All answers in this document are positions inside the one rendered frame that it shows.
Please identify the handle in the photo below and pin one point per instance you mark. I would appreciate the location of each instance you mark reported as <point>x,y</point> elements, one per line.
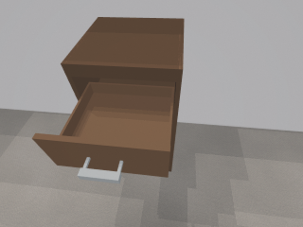
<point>99,175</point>

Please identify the cabinet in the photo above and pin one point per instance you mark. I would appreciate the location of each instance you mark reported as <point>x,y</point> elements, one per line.
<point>130,50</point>

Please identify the drawer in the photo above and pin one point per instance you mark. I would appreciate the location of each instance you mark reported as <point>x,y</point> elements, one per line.
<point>115,122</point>

